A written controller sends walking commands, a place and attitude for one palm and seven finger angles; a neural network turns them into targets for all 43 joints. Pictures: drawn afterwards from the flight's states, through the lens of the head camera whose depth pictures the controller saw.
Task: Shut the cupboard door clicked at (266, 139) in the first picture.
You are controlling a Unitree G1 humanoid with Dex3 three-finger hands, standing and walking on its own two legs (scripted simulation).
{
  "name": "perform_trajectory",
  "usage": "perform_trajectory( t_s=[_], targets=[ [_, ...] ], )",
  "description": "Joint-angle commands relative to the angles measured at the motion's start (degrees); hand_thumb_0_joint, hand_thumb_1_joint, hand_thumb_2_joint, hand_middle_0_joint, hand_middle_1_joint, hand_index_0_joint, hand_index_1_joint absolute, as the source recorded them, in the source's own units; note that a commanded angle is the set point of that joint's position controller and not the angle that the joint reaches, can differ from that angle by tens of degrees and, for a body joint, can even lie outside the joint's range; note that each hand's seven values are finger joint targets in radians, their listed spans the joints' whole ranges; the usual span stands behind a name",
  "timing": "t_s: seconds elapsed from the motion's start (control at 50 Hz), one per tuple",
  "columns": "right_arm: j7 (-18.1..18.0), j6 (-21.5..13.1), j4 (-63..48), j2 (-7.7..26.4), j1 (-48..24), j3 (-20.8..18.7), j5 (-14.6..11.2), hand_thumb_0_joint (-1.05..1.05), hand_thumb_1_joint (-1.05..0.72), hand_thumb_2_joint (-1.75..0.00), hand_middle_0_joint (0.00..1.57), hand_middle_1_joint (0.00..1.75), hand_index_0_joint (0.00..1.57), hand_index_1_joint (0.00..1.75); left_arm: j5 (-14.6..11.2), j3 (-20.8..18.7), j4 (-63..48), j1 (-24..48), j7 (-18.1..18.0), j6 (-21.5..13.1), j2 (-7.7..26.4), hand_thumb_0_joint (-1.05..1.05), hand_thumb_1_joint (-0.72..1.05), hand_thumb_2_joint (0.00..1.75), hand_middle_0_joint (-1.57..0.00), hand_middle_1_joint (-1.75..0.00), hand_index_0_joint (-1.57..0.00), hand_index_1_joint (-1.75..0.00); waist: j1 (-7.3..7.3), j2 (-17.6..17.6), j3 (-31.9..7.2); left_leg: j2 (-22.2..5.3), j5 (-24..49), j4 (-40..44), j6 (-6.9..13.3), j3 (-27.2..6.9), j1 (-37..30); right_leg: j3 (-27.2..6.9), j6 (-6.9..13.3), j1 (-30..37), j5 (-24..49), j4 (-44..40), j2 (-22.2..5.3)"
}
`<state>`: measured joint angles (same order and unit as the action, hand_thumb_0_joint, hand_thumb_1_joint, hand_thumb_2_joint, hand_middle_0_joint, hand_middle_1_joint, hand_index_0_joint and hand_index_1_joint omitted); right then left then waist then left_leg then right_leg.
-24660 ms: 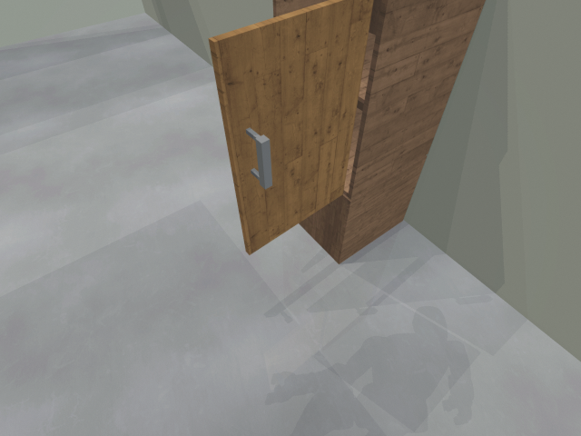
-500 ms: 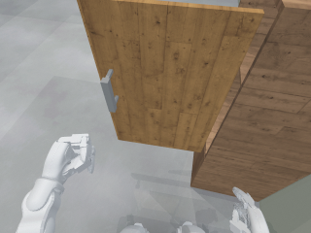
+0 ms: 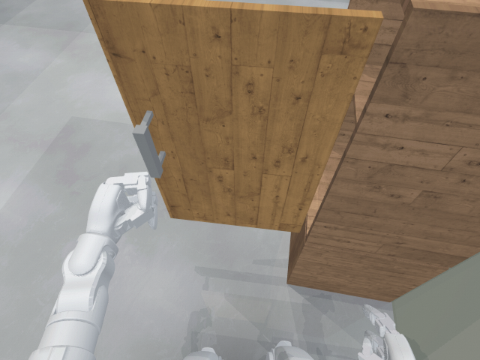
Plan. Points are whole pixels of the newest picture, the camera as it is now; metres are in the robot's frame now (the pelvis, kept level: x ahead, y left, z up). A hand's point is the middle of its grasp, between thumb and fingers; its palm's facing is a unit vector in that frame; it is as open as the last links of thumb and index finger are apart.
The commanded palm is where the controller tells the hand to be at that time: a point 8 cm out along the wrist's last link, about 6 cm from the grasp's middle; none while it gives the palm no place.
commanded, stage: bring the fist close to the handle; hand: left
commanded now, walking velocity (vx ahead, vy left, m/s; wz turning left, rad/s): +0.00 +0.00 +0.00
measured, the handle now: (152, 145) +0.48 +0.19 +0.06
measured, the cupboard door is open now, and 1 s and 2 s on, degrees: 93 93 79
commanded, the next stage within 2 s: push the door shut along its arc in 0.60 s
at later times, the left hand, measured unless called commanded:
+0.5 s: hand (156, 192) +0.37 +0.16 +0.06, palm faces -0.09 -1.00 -0.03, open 3.1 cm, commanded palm +0.35 +0.21 +0.06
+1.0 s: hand (162, 178) +0.40 +0.15 +0.07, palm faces -0.17 -0.99 -0.04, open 3.1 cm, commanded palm +0.39 +0.20 +0.06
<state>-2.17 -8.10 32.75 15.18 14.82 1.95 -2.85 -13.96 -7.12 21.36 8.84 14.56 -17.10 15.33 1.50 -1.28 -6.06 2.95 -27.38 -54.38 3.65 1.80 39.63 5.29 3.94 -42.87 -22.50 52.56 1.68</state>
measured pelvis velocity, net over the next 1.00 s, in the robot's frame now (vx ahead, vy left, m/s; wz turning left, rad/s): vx -0.01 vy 0.01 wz -0.01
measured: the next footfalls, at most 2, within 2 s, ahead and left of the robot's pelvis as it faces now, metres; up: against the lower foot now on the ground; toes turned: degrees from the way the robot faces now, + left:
none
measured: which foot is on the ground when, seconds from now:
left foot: down 0.00-1.00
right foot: down 0.00-1.00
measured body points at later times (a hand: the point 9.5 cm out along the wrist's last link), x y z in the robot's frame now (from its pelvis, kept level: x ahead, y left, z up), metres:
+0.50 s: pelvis +0.01 +0.00 +0.00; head +0.07 +0.00 +0.45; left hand +0.37 +0.21 +0.06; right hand +0.11 -0.25 -0.10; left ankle -0.01 +0.08 -0.68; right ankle +0.03 -0.08 -0.68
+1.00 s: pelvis -0.01 +0.01 +0.00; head +0.06 +0.02 +0.44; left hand +0.40 +0.20 +0.07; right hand +0.12 -0.24 -0.11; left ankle -0.01 +0.08 -0.68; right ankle +0.03 -0.08 -0.68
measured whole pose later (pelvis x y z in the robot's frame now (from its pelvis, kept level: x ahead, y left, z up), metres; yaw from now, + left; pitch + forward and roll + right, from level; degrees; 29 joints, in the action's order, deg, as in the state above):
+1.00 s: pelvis -0.01 +0.01 +0.00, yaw +0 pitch +13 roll -1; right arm -1.1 -2.6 34.2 14.5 14.7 2.2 -2.8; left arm -11.2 -6.9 41.8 27.5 14.5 -21.1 16.2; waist 3.3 -0.6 -5.7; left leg 3.3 -26.6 -54.2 4.6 2.5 41.0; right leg 4.7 3.1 -44.2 -21.5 52.1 1.3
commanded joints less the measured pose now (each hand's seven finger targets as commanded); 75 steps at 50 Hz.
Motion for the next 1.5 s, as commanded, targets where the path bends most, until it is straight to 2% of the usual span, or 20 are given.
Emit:
perform_trajectory(
  t_s=[0.0,0.02,0.08,0.18,0.22,0.28,0.42,0.52,0.58,0.72,0.82,0.96,1.02,1.06,1.12,1.2,1.24,1.32,1.38,1.48],
  targets=[
    [0.0,-1.4,-6.7,7.5,0.0,-3.2,-0.3,0.00,-0.90,-0.90,0.20,0.30,0.20,0.30,-0.6,-4.9,-6.4,20.0,-1.3,-4.0,9.4,0.00,0.90,0.90,-1.30,-1.50,-1.30,-1.50,1.15,1.4,-16.1,-2.2,13.7,7.8,-1.9,-3.7,-1.1,-6.8,-2.7,15.5,11.6,-7.0,-2.7],
    [0.0,-1.1,-6.4,7.7,0.3,-3.2,-0.2,0.00,-0.90,-0.90,0.20,0.30,0.20,0.30,-0.3,-6.1,-6.2,21.2,-1.6,-4.3,11.1,0.00,0.90,0.90,-1.30,-1.50,-1.30,-1.50,0.85,1.3,-17.2,-2.2,14.3,7.7,-1.9,-3.8,-1.2,-6.9,-2.5,16.7,12.5,-6.9,-2.8],
    [0.6,-0.7,-6.7,7.2,0.8,-3.5,-0.2,0.00,-0.90,-0.90,0.20,0.30,0.20,0.30,-0.2,-3.9,-5.7,21.9,-1.3,-5.3,8.1,0.00,0.90,0.90,-1.30,-1.50,-1.30,-1.50,0.59,-0.3,-21.1,-2.3,18.8,7.7,-2.2,-3.6,-4.1,-6.3,-2.4,17.7,17.4,-5.7,-2.6],
    [0.9,0.8,-5.2,7.5,2.2,-3.6,-0.2,0.00,-0.90,-0.90,0.20,0.30,0.20,0.30,0.5,-4.0,0.9,26.7,-2.0,-5.4,8.0,0.00,0.90,0.90,-1.30,-1.50,-1.30,-1.50,1.99,2.9,-18.1,-2.5,17.2,7.7,-2.1,-3.4,-1.7,-6.4,-2.7,16.1,16.8,-6.2,-2.6],
    [1.0,1.4,-5.7,7.8,2.4,-3.9,0.0,0.00,-0.90,-0.90,0.20,0.30,0.20,0.30,1.0,-6.0,0.2,25.0,-2.3,-5.9,10.3,0.00,0.90,0.90,-1.30,-1.50,-1.30,-1.50,0.43,0.3,-20.1,-2.4,18.8,8.0,-2.2,-3.4,-2.8,-6.5,-2.3,17.6,18.0,-5.9,-2.6],
    [1.4,1.9,-6.4,7.4,2.4,-4.0,-0.1,0.00,-0.90,-0.90,0.20,0.30,0.20,0.30,0.6,-5.7,-1.7,22.9,-2.1,-6.7,9.4,0.00,0.90,0.90,-1.30,-1.50,-1.30,-1.50,0.15,1.0,-22.1,-2.4,21.1,8.5,-2.3,-3.2,-4.1,-6.4,-2.3,19.6,20.4,-6.0,-2.5],
    [1.2,2.6,-5.9,7.6,2.0,-4.1,-0.2,0.00,-0.90,-0.90,0.20,0.30,0.20,0.30,0.5,-5.9,-1.7,23.4,-2.2,-7.7,9.7,0.00,0.90,0.90,-1.30,-1.50,-1.30,-1.50,1.39,1.4,-16.7,-2.5,16.8,8.9,-1.9,-2.9,-2.3,-6.6,-2.6,17.0,16.6,-7.4,-2.4],
    [0.8,2.2,-5.8,7.4,1.7,-4.2,-0.2,0.00,-0.90,-0.90,0.20,0.30,0.20,0.30,0.4,-3.2,-4.5,26.2,-1.6,-8.9,7.9,0.00,0.90,0.90,-1.30,-1.50,-1.30,-1.50,1.73,-2.4,-20.6,-2.7,18.8,8.8,-2.2,-3.8,-7.0,-6.0,-2.2,15.7,16.4,-6.7,-2.2],
    [0.9,2.3,-5.4,7.5,1.8,-4.2,-0.3,0.00,-0.90,-0.90,0.20,0.30,0.20,0.30,0.1,-3.2,-2.0,24.6,-1.7,-8.3,7.3,0.00,0.90,0.90,-1.30,-1.50,-1.30,-1.50,1.96,0.9,-19.0,-3.0,18.8,9.0,-2.5,-4.3,-6.7,-5.2,-2.3,14.5,15.8,-6.7,-1.9],
    [1.2,2.8,-6.1,7.8,1.6,-4.2,-0.2,0.00,-0.90,-0.90,0.20,0.30,0.20,0.30,1.3,-2.3,-2.0,23.6,-3.0,-7.3,6.7,0.00,0.90,0.90,-1.30,-1.50,-1.30,-1.50,1.46,0.7,-18.4,-3.2,20.3,9.5,-2.8,-4.9,-8.0,-4.6,-2.1,13.5,16.0,-6.5,-2.0],
    [0.7,3.4,-5.1,7.8,1.3,-3.7,-0.2,0.00,-0.90,-0.90,0.20,0.30,0.20,0.30,2.2,-2.7,0.9,35.5,-2.4,-8.3,9.3,0.00,0.90,0.90,-1.30,-1.50,-1.30,-1.50,3.00,-0.7,-17.0,-3.0,15.0,9.1,-2.5,-5.2,-6.6,-5.2,-2.0,11.1,11.8,-6.4,-2.1],
    [0.7,3.9,-3.8,8.4,3.2,-3.4,-0.3,0.00,-0.90,-0.90,0.20,0.30,0.20,0.30,1.7,-2.7,11.5,42.9,1.0,-7.8,10.0,0.00,0.90,0.90,-1.30,-1.50,-1.30,-1.50,4.23,0.3,-19.8,-2.9,16.4,8.4,-2.7,-5.8,-6.7,-5.0,-1.9,10.2,12.6,-5.8,-1.9],
    [1.0,4.3,-3.6,8.8,4.2,-3.5,-0.2,0.00,-0.90,-0.90,0.20,0.30,0.20,0.30,1.6,-2.7,15.4,44.0,2.3,-7.5,9.5,0.00,0.90,0.90,-1.30,-1.50,-1.30,-1.50,4.07,-2.0,-19.5,-2.9,18.1,8.1,-2.9,-6.2,-7.6,-4.6,-1.6,8.3,13.0,-5.6,-1.8],
    [1.1,4.8,-3.4,8.9,5.1,-3.5,-0.3,0.00,-0.90,-0.90,0.20,0.30,0.20,0.30,1.5,-2.4,16.8,47.3,3.2,-7.8,9.9,0.00,0.90,0.90,-1.30,-1.50,-1.30,-1.50,5.24,1.7,-19.9,-3.0,18.0,7.6,-2.4,-5.8,-5.9,-4.9,-2.0,9.1,14.1,-5.6,-1.7],
    [1.1,5.1,-2.8,9.4,6.1,-3.9,-0.1,0.00,-0.90,-0.90,0.20,0.30,0.20,0.30,2.0,-2.7,18.4,50.4,3.9,-8.6,10.6,0.00,0.90,0.90,-1.30,-1.50,-1.30,-1.50,5.05,-1.4,-21.4,-3.1,18.7,7.2,-2.7,-6.6,-7.9,-4.6,-1.6,6.7,13.2,-4.9,-1.6],
    [1.2,5.6,-1.6,9.6,7.3,-3.8,0.0,0.00,-0.90,-0.90,0.20,0.30,0.20,0.30,2.2,-1.4,22.9,56.4,5.0,-8.9,9.9,0.00,0.90,0.90,-1.30,-1.50,-1.30,-1.50,7.00,-0.2,-20.6,-3.1,15.6,6.7,-2.2,-6.5,-6.3,-4.7,-1.8,4.3,10.8,-5.2,-1.4],
    [0.9,5.9,-0.8,10.1,8.4,-3.8,0.2,0.00,-0.90,-0.90,0.20,0.30,0.20,0.30,2.9,-3.7,24.7,60.1,5.2,-9.4,13.5,0.00,0.90,0.90,-1.30,-1.50,-1.30,-1.50,7.52,0.2,-21.7,-3.0,15.4,6.1,-1.9,-6.6,-5.4,-5.1,-1.8,4.8,11.1,-4.9,-1.3],
    [1.0,6.0,-0.6,10.3,9.3,-3.8,0.5,0.00,-0.90,-0.90,0.20,0.30,0.20,0.30,3.5,-3.4,26.0,62.5,6.6,-9.6,13.9,0.00,0.90,0.90,-1.30,-1.50,-1.30,-1.50,7.26,-4.4,-24.6,-3.0,17.8,5.5,-2.2,-7.3,-7.8,-4.9,-1.4,3.1,11.7,-3.8,-1.2],
    [1.0,6.3,-0.5,10.6,10.2,-3.7,0.4,0.00,-0.90,-0.90,0.20,0.30,0.20,0.30,2.9,-4.5,28.4,63.5,7.4,-8.7,15.1,0.00,0.90,0.90,-1.30,-1.50,-1.30,-1.50,8.12,-1.3,-24.7,-3.1,17.5,4.9,-1.8,-7.0,-6.2,-5.0,-1.7,3.4,11.9,-4.1,-1.0],
    [1.0,6.6,-0.7,10.9,11.4,-3.5,0.7,0.00,-0.90,-0.90,0.20,0.30,0.20,0.30,3.5,-7.2,30.7,65.2,7.7,-8.1,18.4,0.00,0.90,0.90,-1.30,-1.50,-1.30,-1.50,7.98,-1.6,-24.6,-3.0,17.7,4.3,-1.6,-6.8,-4.3,-5.2,-1.6,3.6,12.4,-3.7,-0.7]
  ],
)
